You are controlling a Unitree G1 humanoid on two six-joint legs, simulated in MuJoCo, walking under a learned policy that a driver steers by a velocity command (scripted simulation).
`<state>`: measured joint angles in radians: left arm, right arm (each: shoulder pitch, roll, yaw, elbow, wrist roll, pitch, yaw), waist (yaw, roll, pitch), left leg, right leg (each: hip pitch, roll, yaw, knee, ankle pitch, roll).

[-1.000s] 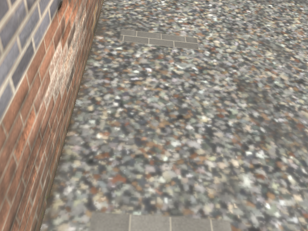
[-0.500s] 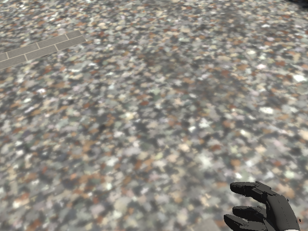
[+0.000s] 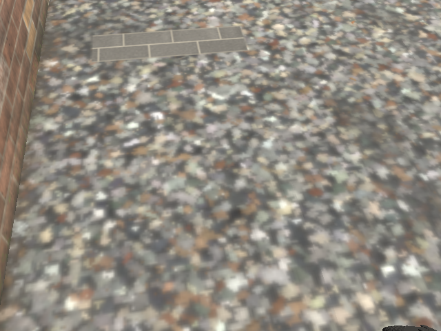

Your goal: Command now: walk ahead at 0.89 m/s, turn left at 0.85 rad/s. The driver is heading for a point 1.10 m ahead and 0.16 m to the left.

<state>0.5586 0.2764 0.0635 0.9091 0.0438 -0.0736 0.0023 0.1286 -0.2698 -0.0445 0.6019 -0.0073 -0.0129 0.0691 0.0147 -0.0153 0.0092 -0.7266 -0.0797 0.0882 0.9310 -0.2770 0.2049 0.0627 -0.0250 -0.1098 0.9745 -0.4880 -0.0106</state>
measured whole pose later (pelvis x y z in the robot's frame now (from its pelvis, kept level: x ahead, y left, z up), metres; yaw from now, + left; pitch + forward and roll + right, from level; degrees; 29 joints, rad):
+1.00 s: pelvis +0.89 +0.20 +0.07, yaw +4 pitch +3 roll +2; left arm 0.28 0.34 0.09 0.79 0.03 -0.03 -0.04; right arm 0.31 -0.29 -0.04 0.75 -0.04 -0.10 -0.03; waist -0.01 -0.04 -0.02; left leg -0.16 0.03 0.08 0.45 -0.33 -0.03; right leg -0.56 0.00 0.00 1.20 -0.30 -0.09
